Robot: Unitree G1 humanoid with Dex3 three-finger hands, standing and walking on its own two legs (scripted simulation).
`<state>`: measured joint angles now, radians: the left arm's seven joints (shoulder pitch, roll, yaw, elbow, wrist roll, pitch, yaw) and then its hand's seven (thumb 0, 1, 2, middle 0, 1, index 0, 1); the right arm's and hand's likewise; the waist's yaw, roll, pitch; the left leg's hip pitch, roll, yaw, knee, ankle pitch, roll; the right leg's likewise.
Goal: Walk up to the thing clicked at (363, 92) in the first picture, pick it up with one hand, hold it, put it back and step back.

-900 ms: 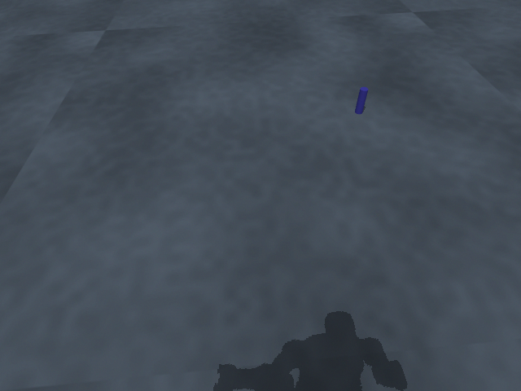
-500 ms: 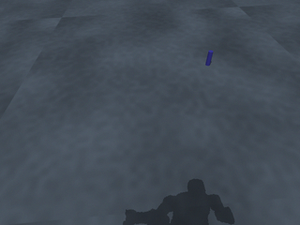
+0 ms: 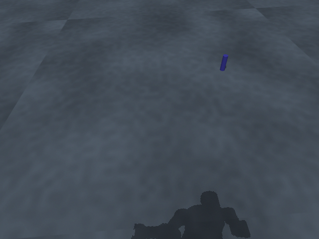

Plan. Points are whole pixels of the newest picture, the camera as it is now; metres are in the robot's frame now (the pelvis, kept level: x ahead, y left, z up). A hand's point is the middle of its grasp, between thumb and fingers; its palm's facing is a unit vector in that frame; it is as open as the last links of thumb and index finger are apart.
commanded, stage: stand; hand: left
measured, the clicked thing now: (223, 62) +1.87 -0.65 -0.70
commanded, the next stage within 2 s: walk up in 0.22 s
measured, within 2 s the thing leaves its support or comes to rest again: neither
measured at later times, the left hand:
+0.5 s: hand (87, 235) +0.17 +0.23 -0.13, palm faces -0.15 -0.91 -0.38, open 7.4 cm
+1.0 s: hand (143, 174) +0.37 +0.09 -0.17, palm faces -0.26 -0.91 -0.32, open 7.4 cm
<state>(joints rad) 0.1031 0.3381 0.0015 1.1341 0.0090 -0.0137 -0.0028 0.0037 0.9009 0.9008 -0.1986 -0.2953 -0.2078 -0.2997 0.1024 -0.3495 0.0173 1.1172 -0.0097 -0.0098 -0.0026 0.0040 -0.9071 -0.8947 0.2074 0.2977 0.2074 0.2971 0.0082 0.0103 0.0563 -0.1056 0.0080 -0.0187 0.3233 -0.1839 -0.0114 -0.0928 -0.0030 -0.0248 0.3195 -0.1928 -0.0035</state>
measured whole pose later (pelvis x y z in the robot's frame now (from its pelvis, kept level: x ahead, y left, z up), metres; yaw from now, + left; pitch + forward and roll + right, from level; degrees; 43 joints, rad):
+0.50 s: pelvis +0.05 -0.05 -0.01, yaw -9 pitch -1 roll +2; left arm 0.19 0.46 0.11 0.99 0.03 0.01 -0.15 0.01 0.90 0.90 -0.20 -0.30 -0.21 -0.30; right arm 0.24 -0.46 -0.10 1.02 -0.06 -0.07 0.04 0.01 -0.90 -0.89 0.21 0.30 0.21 0.30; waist 0.00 0.00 0.01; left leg -0.01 0.10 0.13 0.35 -0.31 -0.02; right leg -0.46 -0.13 0.01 0.77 -0.32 0.00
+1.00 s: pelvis +0.29 -0.17 -0.03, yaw -18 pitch -1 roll -3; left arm 0.37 0.41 0.06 0.94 0.01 -0.07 -0.07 0.01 0.90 0.90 -0.20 -0.30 -0.21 -0.30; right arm 0.17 -0.42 -0.07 0.91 -0.03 -0.05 0.10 0.01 -0.91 -0.89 0.21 0.30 0.21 0.30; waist 0.07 0.02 0.05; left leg -0.50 0.11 0.05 0.57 -0.09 0.00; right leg 0.04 0.05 0.01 0.42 -0.44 -0.02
